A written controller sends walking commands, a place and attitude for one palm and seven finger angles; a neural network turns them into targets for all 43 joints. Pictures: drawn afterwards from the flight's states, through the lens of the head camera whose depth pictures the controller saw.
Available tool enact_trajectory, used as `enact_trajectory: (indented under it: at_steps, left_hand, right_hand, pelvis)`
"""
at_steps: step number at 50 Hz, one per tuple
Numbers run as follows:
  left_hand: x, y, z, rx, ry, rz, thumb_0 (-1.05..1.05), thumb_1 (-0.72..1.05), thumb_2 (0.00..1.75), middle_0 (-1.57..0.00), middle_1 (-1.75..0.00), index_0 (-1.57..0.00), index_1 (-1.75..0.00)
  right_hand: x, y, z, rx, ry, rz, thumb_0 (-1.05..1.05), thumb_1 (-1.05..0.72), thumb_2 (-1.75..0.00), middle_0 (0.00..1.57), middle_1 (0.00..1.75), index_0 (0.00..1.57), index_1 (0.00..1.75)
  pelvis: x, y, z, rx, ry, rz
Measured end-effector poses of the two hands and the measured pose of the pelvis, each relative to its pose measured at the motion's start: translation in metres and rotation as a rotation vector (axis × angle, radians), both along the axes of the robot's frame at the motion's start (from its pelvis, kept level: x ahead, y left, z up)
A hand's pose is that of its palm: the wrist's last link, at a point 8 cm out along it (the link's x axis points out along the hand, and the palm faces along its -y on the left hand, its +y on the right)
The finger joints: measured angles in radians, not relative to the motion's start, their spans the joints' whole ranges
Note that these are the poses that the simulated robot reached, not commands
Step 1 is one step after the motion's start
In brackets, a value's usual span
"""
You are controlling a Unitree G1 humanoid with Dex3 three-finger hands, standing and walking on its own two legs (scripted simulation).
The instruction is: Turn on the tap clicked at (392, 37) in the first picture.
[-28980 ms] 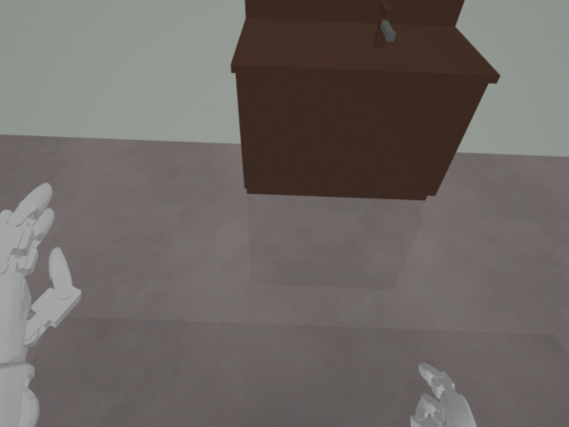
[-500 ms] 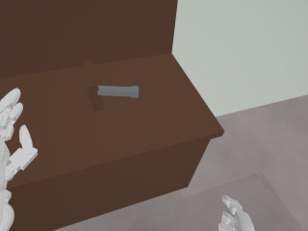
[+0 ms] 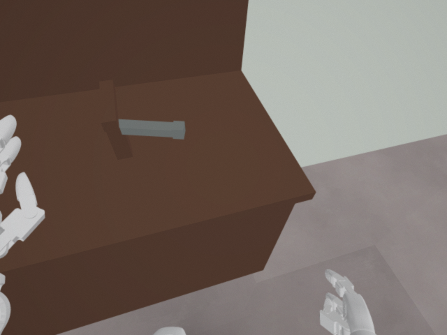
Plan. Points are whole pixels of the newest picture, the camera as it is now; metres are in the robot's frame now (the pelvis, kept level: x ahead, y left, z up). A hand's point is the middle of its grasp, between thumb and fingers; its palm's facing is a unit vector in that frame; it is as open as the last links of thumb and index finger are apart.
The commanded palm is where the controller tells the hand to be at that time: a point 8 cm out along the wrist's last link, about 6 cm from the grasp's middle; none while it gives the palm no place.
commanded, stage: shuffle to correct the standing spot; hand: left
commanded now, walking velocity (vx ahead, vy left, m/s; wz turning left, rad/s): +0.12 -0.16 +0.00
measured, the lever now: (178, 130) +0.50 +0.15 +0.06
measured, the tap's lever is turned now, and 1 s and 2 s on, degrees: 71 71 71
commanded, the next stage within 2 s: come to a stop and stand still in 0.58 s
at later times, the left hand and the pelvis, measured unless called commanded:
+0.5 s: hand (132, 197) +0.24 +0.15 +0.18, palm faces +0.39 -0.84 -0.39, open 7.4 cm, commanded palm +0.18 +0.19 +0.20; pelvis +0.03 -0.09 +0.01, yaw +1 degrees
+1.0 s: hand (202, 179) +0.27 +0.06 +0.20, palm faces +0.39 -0.79 -0.48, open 7.4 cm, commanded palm +0.21 +0.11 +0.20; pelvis +0.05 -0.17 +0.03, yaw +0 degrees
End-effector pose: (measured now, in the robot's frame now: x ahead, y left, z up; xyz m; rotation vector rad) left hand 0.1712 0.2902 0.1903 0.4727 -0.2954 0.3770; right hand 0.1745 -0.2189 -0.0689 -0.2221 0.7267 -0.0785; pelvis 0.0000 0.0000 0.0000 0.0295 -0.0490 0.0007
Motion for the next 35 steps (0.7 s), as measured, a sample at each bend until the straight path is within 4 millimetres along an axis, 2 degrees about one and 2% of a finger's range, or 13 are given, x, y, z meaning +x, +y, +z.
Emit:
enact_trajectory:
  at_steps: [4, 8, 11, 13, 19, 24, 27, 31, 35]
  left_hand:
    - [0.016, -0.019, 0.001, -0.009, 0.003, -0.024, 0.01, 0.89, 0.9, -0.21, -0.3, -0.21, -0.3]
    - [0.011, -0.05, 0.016, 0.071, 0.006, -0.07, 0.01, 0.89, 0.9, -0.21, -0.3, -0.21, -0.3]
    - [0.005, -0.065, 0.021, 0.138, 0.002, -0.062, 0.01, 0.89, 0.9, -0.21, -0.3, -0.21, -0.3]
    - [0.006, -0.068, 0.021, 0.1, -0.003, -0.031, 0.01, 0.89, 0.9, -0.22, -0.3, -0.21, -0.3]
    - [0.018, -0.076, 0.011, -0.014, 0.025, 0.033, 0.01, 0.89, 0.9, -0.21, -0.3, -0.21, -0.3]
    - [0.031, -0.096, 0.003, -0.019, 0.018, -0.015, 0.01, 0.89, 0.9, -0.21, -0.3, -0.21, -0.3]
    - [0.037, -0.114, 0.008, 0.018, 0.039, -0.033, 0.01, 0.89, 0.9, -0.21, -0.3, -0.21, -0.3]
    - [0.034, -0.134, 0.02, 0.112, 0.04, -0.028, 0.01, 0.89, 0.9, -0.21, -0.3, -0.21, -0.3]
    - [0.029, -0.143, 0.017, 0.053, 0.051, 0.031, 0.01, 0.89, 0.9, -0.22, -0.3, -0.21, -0.3]
  right_hand:
    - [0.005, 0.004, 0.0, 0.05, -0.007, 0.027, 0.01, -0.91, -0.9, 0.2, 0.3, 0.2, 0.29]
    - [0.006, -0.003, -0.002, 0.115, -0.03, 0.045, 0.01, -0.91, -0.9, 0.2, 0.3, 0.21, 0.3]
    - [0.005, -0.019, -0.013, 0.124, -0.022, 0.047, 0.01, -0.91, -0.9, 0.21, 0.3, 0.21, 0.3]
    - [0.001, -0.032, -0.017, 0.11, 0.024, 0.041, 0.01, -0.91, -0.9, 0.21, 0.3, 0.21, 0.3]
    - [-0.007, -0.075, -0.001, 0.024, 0.089, 0.009, 0.01, -0.91, -0.9, 0.21, 0.3, 0.21, 0.3]
    - [0.003, -0.105, 0.005, -0.024, 0.036, -0.05, 0.01, -0.91, -0.9, 0.2, 0.3, 0.2, 0.3]
    - [0.012, -0.116, 0.007, -0.005, 0.014, -0.048, 0.01, -0.91, -0.9, 0.2, 0.3, 0.2, 0.29]
    - [0.027, -0.126, -0.002, 0.045, -0.011, -0.021, 0.01, -0.91, -0.9, 0.2, 0.3, 0.2, 0.29]
    - [0.033, -0.138, -0.002, 0.068, 0.021, 0.0, 0.01, -0.91, -0.9, 0.2, 0.3, 0.2, 0.29]
  pelvis:
    - [-0.004, -0.016, 0.002, 0.014, -0.01, 0.021]
    - [0.002, -0.035, 0.002, -0.012, 0.01, 0.017]
    - [0.007, -0.051, -0.005, -0.039, 0.003, 0.022]
    - [0.01, -0.058, -0.001, -0.035, -0.001, 0.026]
    - [0.022, -0.077, 0.016, 0.001, 0.026, 0.027]
    - [0.029, -0.09, 0.009, 0.01, 0.007, 0.021]
    - [0.032, -0.104, 0.011, 0.012, 0.005, 0.038]
    - [0.037, -0.125, 0.006, -0.027, 0.003, 0.051]
    - [0.045, -0.143, 0.013, -0.011, 0.013, 0.043]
